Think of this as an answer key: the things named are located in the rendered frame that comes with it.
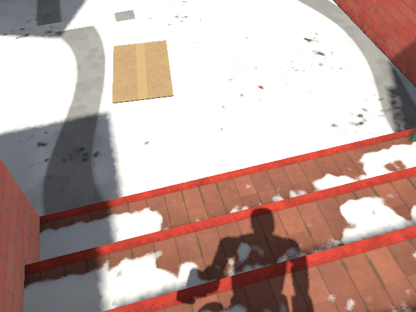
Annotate stairs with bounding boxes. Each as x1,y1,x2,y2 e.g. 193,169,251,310
23,128,416,312

